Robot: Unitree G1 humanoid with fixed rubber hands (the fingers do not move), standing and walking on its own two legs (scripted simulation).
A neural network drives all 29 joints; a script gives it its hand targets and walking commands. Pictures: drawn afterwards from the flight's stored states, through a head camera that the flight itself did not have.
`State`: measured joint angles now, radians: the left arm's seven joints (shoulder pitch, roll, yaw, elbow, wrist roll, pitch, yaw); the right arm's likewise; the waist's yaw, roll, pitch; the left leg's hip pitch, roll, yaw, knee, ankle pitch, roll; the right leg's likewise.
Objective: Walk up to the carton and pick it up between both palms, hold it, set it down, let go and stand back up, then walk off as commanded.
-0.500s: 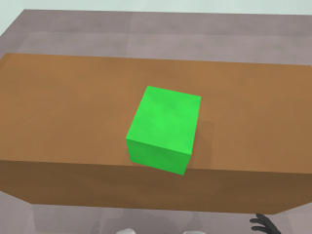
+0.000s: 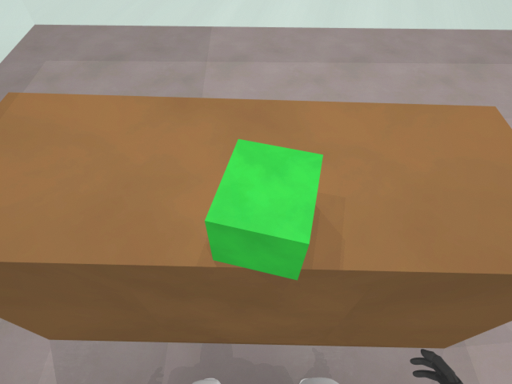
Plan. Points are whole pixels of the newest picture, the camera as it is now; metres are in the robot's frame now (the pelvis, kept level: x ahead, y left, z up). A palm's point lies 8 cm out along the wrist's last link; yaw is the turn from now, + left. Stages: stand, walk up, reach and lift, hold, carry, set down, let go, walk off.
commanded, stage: walk up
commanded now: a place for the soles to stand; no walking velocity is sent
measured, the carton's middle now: (267, 208) +0.42 -0.01 -0.01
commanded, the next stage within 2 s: reach and lift in 0.34 s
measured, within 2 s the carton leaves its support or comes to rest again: neither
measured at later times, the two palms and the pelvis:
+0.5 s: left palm out of the picture +0.11 +0.27 -0.12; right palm out of the picture +0.11 -0.30 -0.10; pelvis -0.01 -0.01 +0.00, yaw +0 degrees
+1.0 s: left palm out of the picture +0.12 +0.27 -0.07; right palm out of the picture +0.12 -0.25 -0.05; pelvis -0.03 +0.00 +0.01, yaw +1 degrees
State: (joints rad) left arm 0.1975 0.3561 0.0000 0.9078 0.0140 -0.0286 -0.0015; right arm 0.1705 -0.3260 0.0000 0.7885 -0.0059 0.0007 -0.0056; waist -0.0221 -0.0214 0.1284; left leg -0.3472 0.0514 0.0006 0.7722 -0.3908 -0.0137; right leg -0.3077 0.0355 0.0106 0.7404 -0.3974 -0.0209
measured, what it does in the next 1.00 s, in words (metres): stands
